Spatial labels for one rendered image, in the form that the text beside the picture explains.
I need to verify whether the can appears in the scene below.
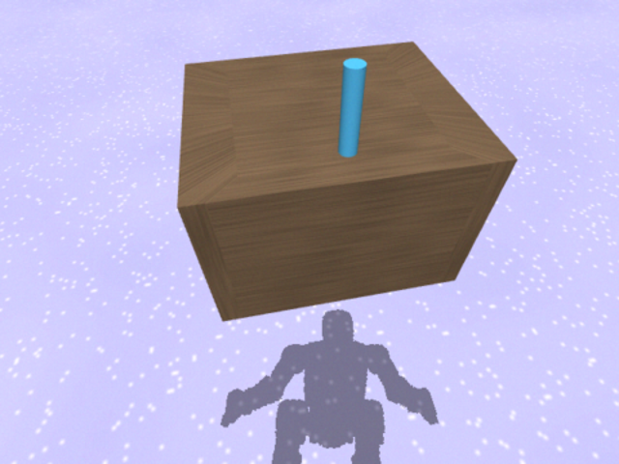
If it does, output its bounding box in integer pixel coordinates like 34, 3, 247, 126
339, 58, 367, 158

